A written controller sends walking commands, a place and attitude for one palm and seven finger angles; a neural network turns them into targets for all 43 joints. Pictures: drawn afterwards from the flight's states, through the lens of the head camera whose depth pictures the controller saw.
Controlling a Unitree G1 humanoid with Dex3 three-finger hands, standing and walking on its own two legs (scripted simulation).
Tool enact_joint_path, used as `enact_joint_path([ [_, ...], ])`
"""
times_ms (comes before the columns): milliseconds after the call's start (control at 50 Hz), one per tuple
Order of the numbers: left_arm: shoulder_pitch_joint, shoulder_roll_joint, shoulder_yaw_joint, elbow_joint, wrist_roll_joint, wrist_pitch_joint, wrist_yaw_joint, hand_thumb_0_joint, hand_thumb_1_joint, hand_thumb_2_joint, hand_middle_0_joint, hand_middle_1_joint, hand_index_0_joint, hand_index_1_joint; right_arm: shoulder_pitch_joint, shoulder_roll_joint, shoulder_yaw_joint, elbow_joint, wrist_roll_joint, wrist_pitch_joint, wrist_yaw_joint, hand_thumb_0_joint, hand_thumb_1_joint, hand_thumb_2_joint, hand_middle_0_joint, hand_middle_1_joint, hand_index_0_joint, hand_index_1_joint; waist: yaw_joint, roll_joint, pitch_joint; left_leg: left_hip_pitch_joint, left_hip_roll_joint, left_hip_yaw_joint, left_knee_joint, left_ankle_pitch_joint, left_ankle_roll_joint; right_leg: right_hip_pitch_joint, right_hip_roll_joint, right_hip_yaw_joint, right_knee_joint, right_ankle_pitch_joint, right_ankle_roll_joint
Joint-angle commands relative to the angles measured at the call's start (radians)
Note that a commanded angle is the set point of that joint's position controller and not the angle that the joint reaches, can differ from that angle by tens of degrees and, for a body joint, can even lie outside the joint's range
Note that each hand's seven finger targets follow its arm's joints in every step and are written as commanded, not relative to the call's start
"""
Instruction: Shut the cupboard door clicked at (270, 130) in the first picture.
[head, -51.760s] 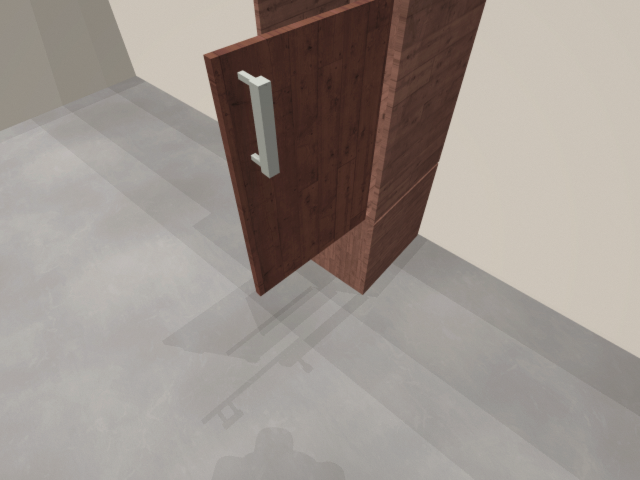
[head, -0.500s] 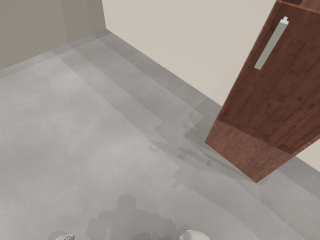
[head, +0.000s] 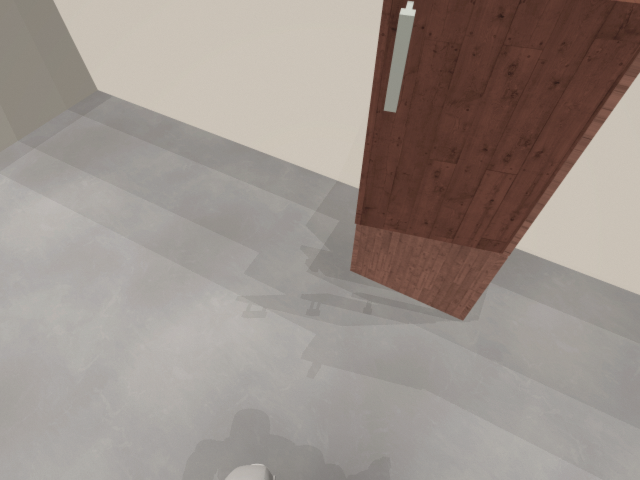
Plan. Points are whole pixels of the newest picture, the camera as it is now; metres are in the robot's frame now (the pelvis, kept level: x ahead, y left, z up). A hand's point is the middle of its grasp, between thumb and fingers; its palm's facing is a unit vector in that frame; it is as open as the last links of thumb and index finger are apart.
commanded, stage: turn to face it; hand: left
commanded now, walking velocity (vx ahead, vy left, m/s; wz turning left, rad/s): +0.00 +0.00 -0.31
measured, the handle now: (399, 59) +0.73 -0.09 +0.13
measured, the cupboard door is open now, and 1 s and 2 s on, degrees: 13 13 13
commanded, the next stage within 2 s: take the last steps up to it in 0.20 s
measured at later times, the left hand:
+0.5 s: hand out of the picture +0.14 +0.18 -0.16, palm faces -0.17 -0.95 -0.25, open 7.4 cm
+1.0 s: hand (249, 424) +0.22 +0.13 -0.19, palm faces -0.23 -0.96 -0.14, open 7.4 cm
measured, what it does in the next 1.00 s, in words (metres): walks ahead, turning right: left foot, then right foot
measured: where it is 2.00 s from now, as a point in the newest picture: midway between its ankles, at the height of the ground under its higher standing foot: (351, 478)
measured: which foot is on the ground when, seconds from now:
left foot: up 0.00-0.06, down 0.08-0.46, up 0.48-0.84, down 0.86-1.00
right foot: down 0.00-0.08, up 0.10-0.44, down 0.46-0.86, up 0.88-1.00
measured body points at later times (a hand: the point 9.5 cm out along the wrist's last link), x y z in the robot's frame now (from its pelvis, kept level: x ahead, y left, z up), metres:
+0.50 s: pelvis +0.03 -0.01 -0.01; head +0.04 -0.03 +0.44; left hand +0.14 +0.23 -0.15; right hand -0.01 -0.25 -0.17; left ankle +0.01 +0.13 -0.73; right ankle -0.02 -0.10 -0.74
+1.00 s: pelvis +0.18 -0.05 -0.01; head +0.21 -0.03 +0.44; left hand +0.23 +0.18 -0.18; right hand +0.17 -0.29 -0.14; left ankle +0.22 +0.05 -0.74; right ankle +0.07 -0.14 -0.65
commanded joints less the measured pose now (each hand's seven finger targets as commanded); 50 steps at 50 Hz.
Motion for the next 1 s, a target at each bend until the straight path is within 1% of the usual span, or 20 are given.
enact_joint_path([
  [0,-0.023,0.209,0.063,-0.056,-0.008,-0.019,0.012,0.000,0.900,0.900,-0.200,-0.300,-0.200,-0.300,0.083,-0.068,-0.013,-0.040,0.003,-0.042,-0.020,0.000,-0.900,-0.900,0.200,0.300,0.200,0.300,-0.022,-0.140,-0.132,0.154,-0.031,0.010,-0.275,0.136,0.017,0.042,-0.224,0.262,-0.059,0.295,-0.115],
  [20,-0.040,0.187,0.058,-0.057,-0.011,-0.017,0.012,0.000,0.900,0.900,-0.200,-0.300,-0.200,-0.300,0.123,-0.080,-0.014,-0.026,0.004,-0.048,-0.023,0.000,-0.900,-0.900,0.200,0.300,0.200,0.300,-0.041,-0.107,-0.132,0.252,-0.009,-0.004,-0.388,0.219,0.025,-0.020,-0.193,0.229,-0.017,0.235,-0.075],
  [60,0.018,0.096,0.040,-0.074,-0.025,-0.011,0.004,0.000,0.900,0.900,-0.200,-0.300,-0.200,-0.300,0.130,-0.218,-0.033,-0.038,-0.016,-0.062,-0.030,0.000,-0.900,-0.900,0.200,0.300,0.200,0.300,-0.023,0.278,-0.150,0.381,0.315,-0.327,-0.522,0.419,0.162,-0.216,0.011,0.024,0.241,-0.198,0.027],
  [80,-0.005,0.119,0.043,-0.077,-0.016,-0.008,0.004,0.000,0.900,0.900,-0.200,-0.300,-0.200,-0.300,0.124,-0.216,-0.030,-0.048,-0.023,-0.053,-0.034,0.000,-0.900,-0.900,0.200,0.300,0.200,0.300,-0.032,0.260,-0.110,0.293,0.384,-0.348,-0.538,0.473,0.241,-0.204,-0.005,-0.012,0.417,-0.365,0.038],
  [180,-0.004,0.099,0.045,-0.039,-0.008,0.009,-0.010,0.000,0.900,0.900,-0.200,-0.300,-0.200,-0.300,0.076,-0.138,-0.008,-0.042,-0.026,-0.060,-0.046,0.000,-0.900,-0.900,0.200,0.300,0.200,0.300,0.003,0.200,-0.077,0.292,0.249,-0.108,-0.477,0.729,0.227,-0.213,-0.050,-0.040,0.566,-0.251,0.066],
  [280,-0.048,0.062,0.028,-0.037,-0.009,0.005,-0.012,0.000,0.900,0.900,-0.200,-0.300,-0.200,-0.300,0.145,-0.143,-0.022,0.007,-0.025,-0.055,-0.042,0.000,-0.900,-0.900,0.200,0.300,0.200,0.300,-0.033,0.209,-0.115,0.363,0.236,-0.057,-0.441,0.742,0.224,-0.141,-0.045,-0.108,0.349,-0.227,0.063],
  [360,-0.031,0.062,0.028,-0.020,-0.005,-0.001,-0.027,0.000,0.900,0.900,-0.200,-0.300,-0.200,-0.300,0.153,-0.171,-0.037,0.028,-0.029,-0.050,-0.032,0.000,-0.900,-0.900,0.200,0.300,0.200,0.300,-0.036,0.172,-0.108,0.303,0.273,-0.090,-0.462,0.348,0.210,-0.032,-0.027,-0.153,0.170,-0.192,0.040],
  [400,0.040,0.087,0.040,0.006,0.000,-0.011,-0.034,0.000,0.900,0.900,-0.200,-0.300,-0.200,-0.300,0.123,-0.172,-0.041,0.030,-0.021,-0.052,-0.028,0.000,-0.900,-0.900,0.200,0.300,0.200,0.300,0.006,0.106,-0.100,0.184,0.237,-0.049,-0.395,0.150,0.162,0.138,-0.026,-0.152,-0.041,-0.062,0.022],
  [420,0.091,0.141,0.051,0.026,0.004,-0.022,-0.031,0.000,0.900,0.900,-0.200,-0.300,-0.200,-0.300,0.110,-0.139,-0.036,0.027,-0.013,-0.056,-0.021,0.000,-0.900,-0.900,0.200,0.300,0.200,0.300,0.034,-0.006,-0.101,0.033,0.171,0.018,-0.282,0.055,0.119,0.291,-0.108,-0.031,-0.156,-0.115,-0.016],
  [440,0.173,0.238,0.072,0.053,0.010,-0.031,-0.018,0.000,0.900,0.900,-0.200,-0.300,-0.200,-0.300,0.047,-0.057,-0.015,-0.013,-0.004,-0.061,-0.016,0.000,-0.900,-0.900,0.200,0.300,0.200,0.300,0.080,-0.312,-0.059,-0.202,0.017,0.167,-0.032,-0.184,0.052,0.386,-0.335,0.305,-0.274,-0.161,-0.122],
  [460,0.215,0.265,0.074,0.062,-0.002,-0.029,-0.006,0.000,0.900,0.900,-0.200,-0.300,-0.200,-0.300,-0.049,-0.089,-0.013,-0.044,-0.014,-0.054,-0.015,0.000,-0.900,-0.900,0.200,0.300,0.200,0.300,0.120,-0.283,0.004,-0.299,0.001,0.074,0.178,-0.262,0.051,0.304,-0.423,0.410,-0.312,-0.171,-0.225],
  [480,0.176,0.236,0.067,0.051,-0.003,-0.034,0.000,0.000,0.900,0.900,-0.200,-0.300,-0.200,-0.300,-0.041,-0.090,-0.019,-0.039,-0.013,-0.056,-0.009,0.000,-0.900,-0.900,0.200,0.300,0.200,0.300,0.085,-0.207,0.032,-0.329,0.026,0.008,0.263,-0.172,0.058,0.264,-0.392,0.354,-0.325,-0.274,-0.245],
  [560,0.067,0.130,0.037,0.042,-0.007,-0.066,0.004,0.000,0.900,0.900,-0.200,-0.300,-0.200,-0.300,0.017,-0.063,-0.025,0.021,-0.025,-0.053,0.010,0.000,-0.900,-0.900,0.200,0.300,0.200,0.300,-0.012,-0.110,0.070,-0.229,0.057,0.021,0.266,0.044,0.035,0.123,-0.267,0.127,-0.312,-0.076,-0.188],
  [740,0.164,0.139,0.031,0.127,-0.001,-0.084,0.006,0.000,0.900,0.900,-0.200,-0.300,-0.200,-0.300,-0.041,-0.026,-0.012,0.003,-0.017,-0.083,0.010,0.000,-0.900,-0.900,0.200,0.300,0.200,0.300,0.005,-0.084,-0.011,-0.132,0.023,0.092,-0.106,0.084,0.053,0.296,-0.255,0.083,-0.197,0.370,-0.191],
  [800,0.123,0.131,0.032,0.131,-0.016,-0.083,0.005,0.000,0.900,0.900,-0.200,-0.300,-0.200,-0.300,0.176,-0.059,-0.019,0.083,-0.025,-0.101,-0.012,0.000,-0.900,-0.900,0.200,0.300,0.200,0.300,-0.100,-0.017,-0.109,0.245,-0.029,0.131,-0.326,0.261,0.071,0.195,-0.172,0.001,0.092,0.566,-0.125],
  [820,0.159,0.084,0.028,0.123,-0.019,-0.079,0.000,0.000,0.900,0.900,-0.200,-0.300,-0.200,-0.300,0.302,-0.148,-0.041,0.113,-0.037,-0.109,-0.023,0.000,-0.900,-0.900,0.200,0.300,0.200,0.300,-0.134,0.140,-0.201,0.502,0.159,-0.134,-0.374,0.303,0.135,-0.026,-0.089,-0.037,0.327,0.286,-0.067],
  [840,0.178,0.047,0.013,0.100,-0.028,-0.078,-0.010,0.000,0.900,0.900,-0.200,-0.300,-0.200,-0.300,0.399,-0.239,-0.055,0.132,-0.044,-0.106,-0.032,0.000,-0.900,-0.900,0.200,0.300,0.200,0.300,-0.143,0.343,-0.252,0.648,0.430,-0.488,-0.483,0.364,0.263,-0.261,0.017,-0.109,0.628,-0.301,-0.025],
  [860,0.126,0.090,0.019,0.079,-0.012,-0.071,-0.007,0.000,0.900,0.900,-0.200,-0.300,-0.200,-0.300,0.380,-0.238,-0.047,0.125,-0.034,-0.095,-0.038,0.000,-0.900,-0.900,0.200,0.300,0.200,0.300,-0.137,0.203,-0.202,0.558,0.483,-0.539,-0.541,0.320,0.311,-0.303,-0.024,-0.007,0.773,-0.344,-0.039],
  [920,0.063,0.066,0.030,0.082,0.007,-0.051,-0.024,0.000,0.900,0.900,-0.200,-0.300,-0.200,-0.300,0.186,-0.109,-0.014,0.076,-0.029,-0.103,-0.039,0.000,-0.900,-0.900,0.200,0.300,0.200,0.300,-0.048,0.147,0.052,0.199,0.361,-0.299,-0.630,0.162,0.235,-0.309,-0.122,-0.013,0.780,-0.148,-0.005],
  [980,0.102,0.026,0.028,0.091,0.002,-0.030,-0.031,0.000,0.900,0.900,-0.200,-0.300,-0.200,-0.300,0.174,-0.092,-0.012,0.085,-0.028,-0.115,-0.038,0.000,-0.900,-0.900,0.200,0.300,0.200,0.300,-0.009,0.137,-0.005,0.234,0.288,-0.078,-0.602,0.406,0.213,-0.270,-0.127,-0.050,0.626,-0.079,0.025],
])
